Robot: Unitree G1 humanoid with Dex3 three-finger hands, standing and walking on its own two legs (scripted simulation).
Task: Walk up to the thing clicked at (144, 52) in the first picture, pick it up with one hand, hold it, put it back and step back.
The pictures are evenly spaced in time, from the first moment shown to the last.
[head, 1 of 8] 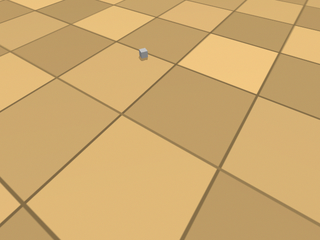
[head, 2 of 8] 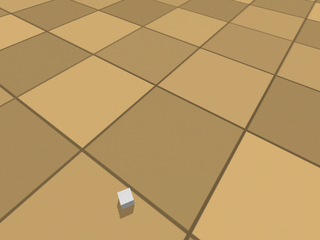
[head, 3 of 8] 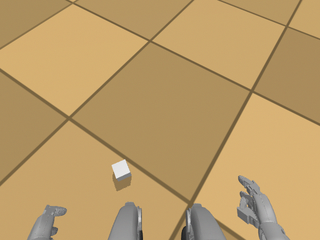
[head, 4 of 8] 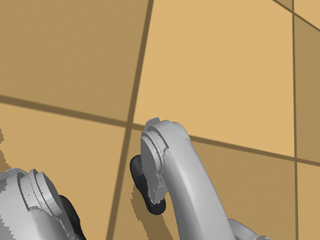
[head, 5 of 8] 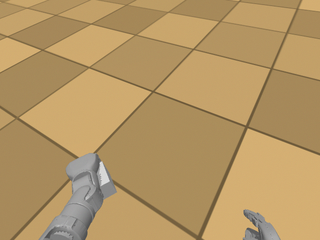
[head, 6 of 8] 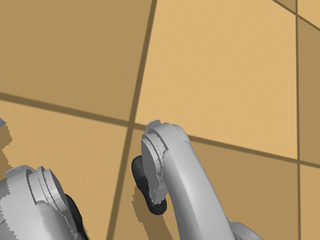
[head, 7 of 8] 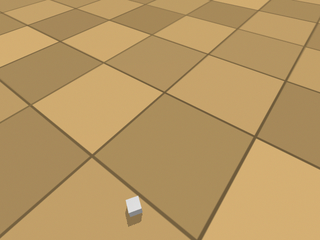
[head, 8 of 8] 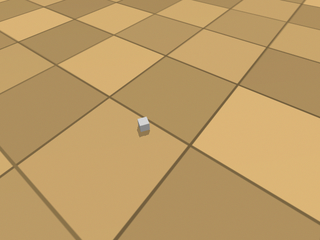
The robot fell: no
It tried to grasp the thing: yes
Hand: left
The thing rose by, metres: 0.65
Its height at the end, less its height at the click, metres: +0.00
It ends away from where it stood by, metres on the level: 0.01
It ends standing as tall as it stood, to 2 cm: yes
